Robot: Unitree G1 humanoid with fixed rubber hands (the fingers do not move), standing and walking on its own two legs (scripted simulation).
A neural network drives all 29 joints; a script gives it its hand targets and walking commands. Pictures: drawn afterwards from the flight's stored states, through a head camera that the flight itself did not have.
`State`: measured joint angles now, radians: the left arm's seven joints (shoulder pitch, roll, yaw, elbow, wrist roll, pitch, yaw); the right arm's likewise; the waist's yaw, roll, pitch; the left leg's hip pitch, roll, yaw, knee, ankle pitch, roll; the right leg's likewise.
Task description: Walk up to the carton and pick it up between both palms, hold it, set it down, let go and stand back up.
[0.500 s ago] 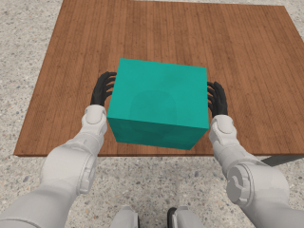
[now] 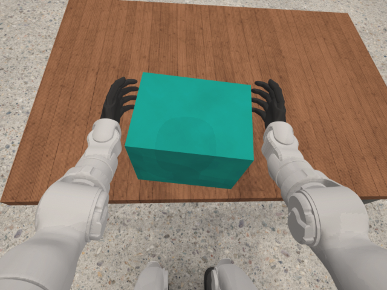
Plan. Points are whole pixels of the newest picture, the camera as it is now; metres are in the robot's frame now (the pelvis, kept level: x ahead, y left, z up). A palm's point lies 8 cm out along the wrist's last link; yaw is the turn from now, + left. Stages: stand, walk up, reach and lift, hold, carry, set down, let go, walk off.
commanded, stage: set down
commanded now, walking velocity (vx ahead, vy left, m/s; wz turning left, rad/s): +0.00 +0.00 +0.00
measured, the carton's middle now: (190, 135) +0.45 +0.01 -0.03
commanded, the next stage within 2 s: none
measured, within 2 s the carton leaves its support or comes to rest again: neither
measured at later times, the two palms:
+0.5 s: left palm (93, 148) +0.38 +0.20 +0.03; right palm (284, 158) +0.36 -0.18 +0.03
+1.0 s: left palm (62, 179) +0.33 +0.25 +0.01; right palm (278, 173) +0.34 -0.16 +0.01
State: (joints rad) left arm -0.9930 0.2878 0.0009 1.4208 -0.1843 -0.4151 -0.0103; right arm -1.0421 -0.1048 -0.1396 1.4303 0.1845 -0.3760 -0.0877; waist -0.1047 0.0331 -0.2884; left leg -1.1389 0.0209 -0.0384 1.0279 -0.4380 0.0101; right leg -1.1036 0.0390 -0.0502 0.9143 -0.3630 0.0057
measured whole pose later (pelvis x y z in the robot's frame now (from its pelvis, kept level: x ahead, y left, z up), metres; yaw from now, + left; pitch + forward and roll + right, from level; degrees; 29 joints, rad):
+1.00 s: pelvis -0.03 +0.00 +0.02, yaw +3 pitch +21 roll -3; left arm -0.52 0.36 -0.06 1.01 -0.29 -0.31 -0.06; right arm -0.51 -0.09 -0.05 0.99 0.25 -0.32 -0.15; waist -0.03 0.02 -0.18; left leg -0.91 0.01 -0.04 0.92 -0.36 0.02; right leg -0.87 0.02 -0.06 0.82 -0.30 0.00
